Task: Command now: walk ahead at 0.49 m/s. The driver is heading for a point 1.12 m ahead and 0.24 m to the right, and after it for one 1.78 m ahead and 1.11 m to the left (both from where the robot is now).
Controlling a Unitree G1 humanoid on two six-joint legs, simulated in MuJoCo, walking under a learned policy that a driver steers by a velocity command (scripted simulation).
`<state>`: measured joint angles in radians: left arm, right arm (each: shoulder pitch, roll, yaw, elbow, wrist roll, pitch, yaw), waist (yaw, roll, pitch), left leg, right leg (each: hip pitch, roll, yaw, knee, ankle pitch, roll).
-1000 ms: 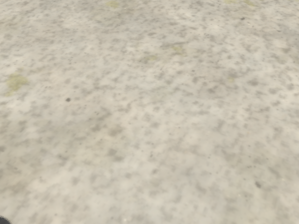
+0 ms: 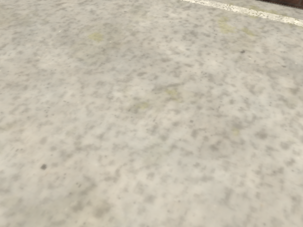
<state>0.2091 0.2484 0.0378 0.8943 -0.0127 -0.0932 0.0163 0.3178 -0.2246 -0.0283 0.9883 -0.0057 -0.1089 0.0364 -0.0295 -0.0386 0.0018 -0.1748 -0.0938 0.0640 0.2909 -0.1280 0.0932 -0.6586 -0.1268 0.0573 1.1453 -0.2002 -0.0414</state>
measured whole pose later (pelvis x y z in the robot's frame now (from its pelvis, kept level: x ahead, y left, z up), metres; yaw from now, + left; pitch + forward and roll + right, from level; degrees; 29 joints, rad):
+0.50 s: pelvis +0.28 -0.08 +0.00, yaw +1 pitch +1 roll +0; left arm 0.28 0.23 0.04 0.91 0.00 -0.11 -0.03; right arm 0.23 -0.28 -0.04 0.93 0.02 -0.09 0.00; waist 0.02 0.04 0.00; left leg -0.56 0.09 -0.03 1.13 -0.26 0.05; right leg -0.23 0.05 -0.07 0.35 -0.15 -0.07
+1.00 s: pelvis +0.55 -0.02 -0.01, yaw -4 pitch +2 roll +0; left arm 0.34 0.26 0.06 0.96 -0.03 -0.08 0.01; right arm 0.14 -0.23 -0.05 0.88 0.00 -0.11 0.02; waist 0.01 -0.03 0.03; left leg -0.35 0.01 0.10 0.48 -0.16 0.04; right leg -0.41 -0.04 0.06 1.17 -0.37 -0.05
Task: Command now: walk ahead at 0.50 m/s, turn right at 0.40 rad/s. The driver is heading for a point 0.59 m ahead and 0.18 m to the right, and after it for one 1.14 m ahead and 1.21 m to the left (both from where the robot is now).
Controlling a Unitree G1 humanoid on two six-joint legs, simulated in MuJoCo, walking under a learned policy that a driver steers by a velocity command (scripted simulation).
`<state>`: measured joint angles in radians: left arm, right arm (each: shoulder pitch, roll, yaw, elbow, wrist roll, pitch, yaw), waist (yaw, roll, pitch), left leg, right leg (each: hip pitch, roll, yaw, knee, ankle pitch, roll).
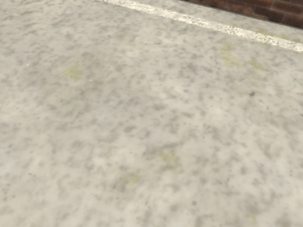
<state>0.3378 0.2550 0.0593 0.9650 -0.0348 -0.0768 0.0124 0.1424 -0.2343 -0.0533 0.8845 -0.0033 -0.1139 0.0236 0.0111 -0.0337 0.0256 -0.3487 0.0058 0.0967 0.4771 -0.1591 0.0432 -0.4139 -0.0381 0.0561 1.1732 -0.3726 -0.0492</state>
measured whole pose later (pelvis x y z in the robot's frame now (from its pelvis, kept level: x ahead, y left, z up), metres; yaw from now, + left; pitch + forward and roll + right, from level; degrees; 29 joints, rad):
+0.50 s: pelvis +0.26 -0.07 -0.02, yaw -16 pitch +1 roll +1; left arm 0.12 0.26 0.09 0.75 -0.02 -0.05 -0.04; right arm 0.26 -0.27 -0.07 0.94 0.02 -0.08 -0.01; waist -0.02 -0.01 0.07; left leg -0.20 0.07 0.08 1.10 -0.51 -0.02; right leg -0.48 0.04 -0.06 0.65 -0.19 -0.12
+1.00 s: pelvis +0.51 -0.13 -0.01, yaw -23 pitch +2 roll +0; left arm 0.26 0.27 0.06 0.80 0.01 -0.05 0.02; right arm 0.07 -0.26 -0.04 0.79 -0.01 -0.10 0.04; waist 0.02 -0.01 0.04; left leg -0.48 -0.06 0.00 0.50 -0.07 0.06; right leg -0.30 0.09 0.09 1.06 -0.53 0.01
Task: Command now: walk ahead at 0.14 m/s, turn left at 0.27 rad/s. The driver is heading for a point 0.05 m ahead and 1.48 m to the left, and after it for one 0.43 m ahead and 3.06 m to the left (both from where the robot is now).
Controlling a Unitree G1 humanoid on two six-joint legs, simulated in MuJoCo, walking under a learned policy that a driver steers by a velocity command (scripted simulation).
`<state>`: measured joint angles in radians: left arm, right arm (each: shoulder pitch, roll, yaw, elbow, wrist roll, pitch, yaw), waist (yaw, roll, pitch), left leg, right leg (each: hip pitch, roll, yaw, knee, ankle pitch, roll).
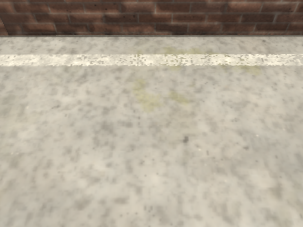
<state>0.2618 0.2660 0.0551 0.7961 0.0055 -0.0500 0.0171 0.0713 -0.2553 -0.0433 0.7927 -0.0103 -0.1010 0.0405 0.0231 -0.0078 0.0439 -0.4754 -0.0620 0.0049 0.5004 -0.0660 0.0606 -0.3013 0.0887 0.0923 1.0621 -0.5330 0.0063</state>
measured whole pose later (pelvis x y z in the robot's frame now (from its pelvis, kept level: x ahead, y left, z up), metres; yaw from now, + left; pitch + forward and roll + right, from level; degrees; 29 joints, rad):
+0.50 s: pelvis +0.07 -0.04 +0.02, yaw +17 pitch +2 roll +1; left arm 0.20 0.25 0.06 0.70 0.02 -0.01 0.04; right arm 0.18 -0.34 -0.10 0.70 0.02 0.05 -0.02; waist 0.00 0.05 0.01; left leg -0.59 -0.10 -0.10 1.10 -0.41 -0.05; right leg -0.29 -0.02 0.01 0.47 -0.22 -0.01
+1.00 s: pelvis +0.05 +0.00 +0.02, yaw +35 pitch +3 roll -2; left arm 0.14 0.32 0.09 0.70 0.01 0.01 0.04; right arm 0.18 -0.30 -0.07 0.62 0.01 0.03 -0.01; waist 0.00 -0.03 0.03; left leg -0.31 -0.05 -0.08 0.47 -0.21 0.05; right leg -0.57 -0.01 0.04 1.08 -0.38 0.08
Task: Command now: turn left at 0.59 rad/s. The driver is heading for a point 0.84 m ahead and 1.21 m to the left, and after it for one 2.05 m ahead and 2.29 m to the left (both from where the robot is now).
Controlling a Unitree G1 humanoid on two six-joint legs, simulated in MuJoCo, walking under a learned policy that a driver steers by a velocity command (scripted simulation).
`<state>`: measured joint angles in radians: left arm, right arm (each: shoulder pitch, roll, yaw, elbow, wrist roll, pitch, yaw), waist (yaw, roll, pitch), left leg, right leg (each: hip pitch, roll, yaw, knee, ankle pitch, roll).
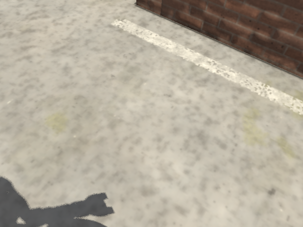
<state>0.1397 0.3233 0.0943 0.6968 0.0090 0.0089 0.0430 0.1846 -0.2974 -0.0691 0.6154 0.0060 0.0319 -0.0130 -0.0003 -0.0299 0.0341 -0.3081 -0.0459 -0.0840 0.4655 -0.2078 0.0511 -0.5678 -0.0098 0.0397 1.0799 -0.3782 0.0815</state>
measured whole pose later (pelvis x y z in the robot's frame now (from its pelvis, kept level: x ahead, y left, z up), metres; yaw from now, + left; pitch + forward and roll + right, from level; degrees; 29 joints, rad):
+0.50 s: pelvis +0.00 -0.03 +0.00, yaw +18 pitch +1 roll +0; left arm 0.15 0.25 0.06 0.66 0.02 0.01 0.04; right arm 0.21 -0.35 -0.10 0.64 0.02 0.07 -0.01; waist 0.00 0.04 0.05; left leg -0.51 0.00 -0.05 1.05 -0.40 -0.11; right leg -0.23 -0.04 -0.06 0.44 -0.23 -0.01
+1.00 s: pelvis -0.03 +0.02 +0.00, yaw +35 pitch +2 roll -2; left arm 0.10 0.31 0.08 0.69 0.00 0.01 0.03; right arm 0.19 -0.31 -0.06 0.60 0.01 0.03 -0.03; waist -0.01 -0.02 0.05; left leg -0.29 -0.08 -0.15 0.47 -0.20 0.06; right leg -0.49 0.01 0.08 0.88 -0.35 0.09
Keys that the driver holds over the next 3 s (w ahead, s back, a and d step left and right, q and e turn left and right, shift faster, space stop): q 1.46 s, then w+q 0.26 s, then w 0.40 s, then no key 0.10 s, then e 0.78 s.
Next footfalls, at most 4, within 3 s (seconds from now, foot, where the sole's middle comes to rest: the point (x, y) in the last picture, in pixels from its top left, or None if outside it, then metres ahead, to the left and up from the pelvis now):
0.24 right None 0.07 -0.13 -0.78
0.66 left None -0.02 0.12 -0.78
1.18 right None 0.11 -0.05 -0.78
1.62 left None -0.11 0.10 -0.78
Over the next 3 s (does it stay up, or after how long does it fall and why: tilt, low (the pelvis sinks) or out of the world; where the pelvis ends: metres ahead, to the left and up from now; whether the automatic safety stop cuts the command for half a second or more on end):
stays up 0.17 0.38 -0.02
